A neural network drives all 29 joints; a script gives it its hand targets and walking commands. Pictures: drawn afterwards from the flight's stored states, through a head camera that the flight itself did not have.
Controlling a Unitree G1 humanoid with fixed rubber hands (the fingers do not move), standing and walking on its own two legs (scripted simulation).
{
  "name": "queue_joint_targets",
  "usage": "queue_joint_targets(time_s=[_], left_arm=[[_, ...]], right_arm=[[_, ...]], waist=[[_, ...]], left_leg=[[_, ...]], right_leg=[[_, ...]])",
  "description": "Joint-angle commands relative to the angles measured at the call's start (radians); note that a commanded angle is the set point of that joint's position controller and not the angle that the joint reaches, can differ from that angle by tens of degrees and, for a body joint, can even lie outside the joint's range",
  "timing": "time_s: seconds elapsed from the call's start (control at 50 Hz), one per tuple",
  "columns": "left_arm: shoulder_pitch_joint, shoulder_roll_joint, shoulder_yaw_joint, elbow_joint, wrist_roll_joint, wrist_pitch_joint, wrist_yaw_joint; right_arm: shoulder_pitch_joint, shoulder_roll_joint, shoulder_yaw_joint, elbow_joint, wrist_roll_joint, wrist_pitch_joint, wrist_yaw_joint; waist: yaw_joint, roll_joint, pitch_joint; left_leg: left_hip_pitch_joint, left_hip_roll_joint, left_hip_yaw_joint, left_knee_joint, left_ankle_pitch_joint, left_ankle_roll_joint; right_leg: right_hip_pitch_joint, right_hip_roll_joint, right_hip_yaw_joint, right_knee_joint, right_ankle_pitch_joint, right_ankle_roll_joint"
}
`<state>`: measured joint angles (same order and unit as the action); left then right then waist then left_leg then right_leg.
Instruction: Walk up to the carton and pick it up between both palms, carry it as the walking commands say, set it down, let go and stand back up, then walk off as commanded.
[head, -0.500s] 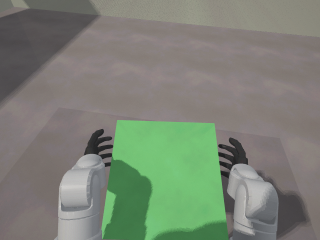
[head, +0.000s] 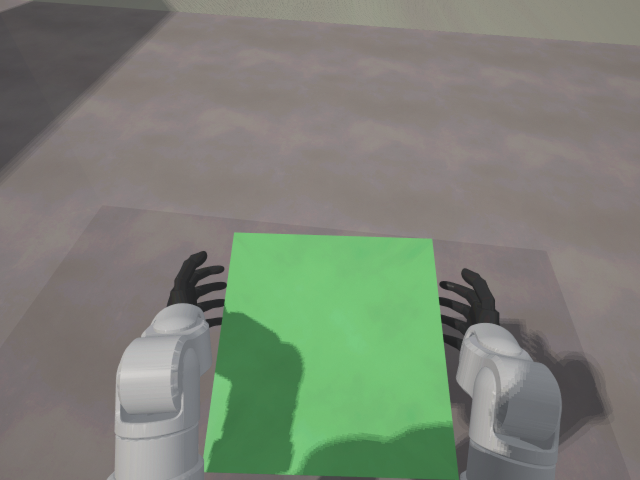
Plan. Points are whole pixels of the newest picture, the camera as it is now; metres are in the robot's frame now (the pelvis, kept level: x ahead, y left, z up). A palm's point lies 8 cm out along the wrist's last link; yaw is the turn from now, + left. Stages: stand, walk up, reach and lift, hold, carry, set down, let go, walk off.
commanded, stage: carry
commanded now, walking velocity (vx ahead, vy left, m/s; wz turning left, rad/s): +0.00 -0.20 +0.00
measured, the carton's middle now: (328, 353) +0.27 +0.00 +0.00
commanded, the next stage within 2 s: none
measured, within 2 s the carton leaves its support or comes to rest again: neither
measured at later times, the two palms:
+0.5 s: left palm (225, 323) +0.27 +0.12 +0.08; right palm (509, 340) +0.26 -0.20 +0.08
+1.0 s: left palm (218, 323) +0.26 +0.12 +0.09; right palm (508, 340) +0.25 -0.20 +0.09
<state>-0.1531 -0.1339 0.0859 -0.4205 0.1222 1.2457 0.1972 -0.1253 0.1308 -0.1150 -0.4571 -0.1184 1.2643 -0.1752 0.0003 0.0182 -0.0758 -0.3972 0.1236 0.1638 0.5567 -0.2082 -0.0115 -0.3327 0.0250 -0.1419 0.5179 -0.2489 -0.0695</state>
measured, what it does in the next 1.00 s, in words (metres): stands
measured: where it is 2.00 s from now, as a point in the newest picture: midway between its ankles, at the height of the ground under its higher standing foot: outside the picture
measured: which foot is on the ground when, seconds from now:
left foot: down 0.00-1.00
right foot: down 0.00-1.00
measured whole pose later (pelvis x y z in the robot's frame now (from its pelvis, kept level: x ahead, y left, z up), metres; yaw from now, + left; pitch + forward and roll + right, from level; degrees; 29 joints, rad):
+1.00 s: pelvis +0.00 -0.03 -0.01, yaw +0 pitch +3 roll +0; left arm -0.15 -0.13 0.10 -0.43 0.12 1.24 0.20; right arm -0.14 0.13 -0.11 -0.44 -0.11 1.25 -0.18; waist -0.01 -0.02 -0.07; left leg -0.42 0.17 0.17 0.61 -0.22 -0.06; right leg -0.38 0.04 -0.19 0.60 -0.30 -0.12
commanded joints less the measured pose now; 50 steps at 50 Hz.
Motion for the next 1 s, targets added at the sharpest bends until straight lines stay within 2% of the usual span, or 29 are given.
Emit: queue_joint_targets(time_s=[0.0,0.1,0.18,0.36,0.48,0.64,0.78,0.98], left_arm=[[-0.413,-0.971,-0.676,-0.098,-0.408,-0.012,-0.263],[-0.394,-0.972,-0.668,-0.107,-0.399,-0.018,-0.259],[-0.397,-0.977,-0.672,-0.116,-0.4,-0.025,-0.26],[-0.406,-0.978,-0.688,-0.118,-0.41,-0.03,-0.267],[-0.408,-0.978,-0.687,-0.11,-0.411,-0.027,-0.269],[-0.413,-0.974,-0.684,-0.103,-0.408,-0.022,-0.267],[-0.419,-0.973,-0.68,-0.101,-0.409,-0.02,-0.265],[-0.424,-0.972,-0.683,-0.099,-0.411,-0.015,-0.263]], right_arm=[[-0.465,0.949,0.686,-0.11,0.406,-0.022,0.25],[-0.463,0.955,0.7,-0.111,0.422,-0.027,0.254],[-0.465,0.963,0.704,-0.111,0.428,-0.036,0.257],[-0.448,0.964,0.691,-0.097,0.415,-0.047,0.254],[-0.454,0.964,0.69,-0.094,0.412,-0.044,0.252],[-0.461,0.964,0.685,-0.082,0.414,-0.038,0.253],[-0.475,0.961,0.679,-0.083,0.416,-0.036,0.252],[-0.466,0.958,0.669,-0.072,0.411,-0.033,0.251]], waist=[[-0.008,-0.071,-0.248],[-0.009,-0.069,-0.27],[-0.01,-0.062,-0.282],[-0.013,-0.035,-0.297],[-0.013,-0.054,-0.282],[-0.013,-0.026,-0.28],[-0.01,-0.036,-0.266],[-0.011,-0.017,-0.271]], left_leg=[[0.101,0.045,-0.03,0.041,0.014,-0.007],[0.09,0.056,-0.022,0.068,0.053,-0.012],[0.095,0.062,-0.02,0.074,0.053,-0.015],[0.132,0.1,-0.038,0.064,0.111,-0.008],[0.101,0.085,-0.017,0.068,0.057,-0.017],[0.129,0.111,-0.031,0.035,0.097,-0.011],[0.108,0.105,-0.016,0.037,0.068,-0.021],[0.129,0.12,-0.022,0.023,0.101,-0.017]], right_leg=[[0.06,-0.219,0.174,-0.14,0.194,-0.048],[0.081,-0.219,0.154,-0.089,0.285,-0.038],[0.076,-0.222,0.15,-0.072,0.298,-0.027],[0.035,-0.204,0.134,-0.048,0.253,0.008],[0.04,-0.216,0.145,-0.077,0.228,0.003],[0.012,-0.199,0.12,-0.075,0.146,0.021],[0.022,-0.206,0.129,-0.1,0.106,0.013],[0.012,-0.196,0.111,-0.084,0.092,0.016]])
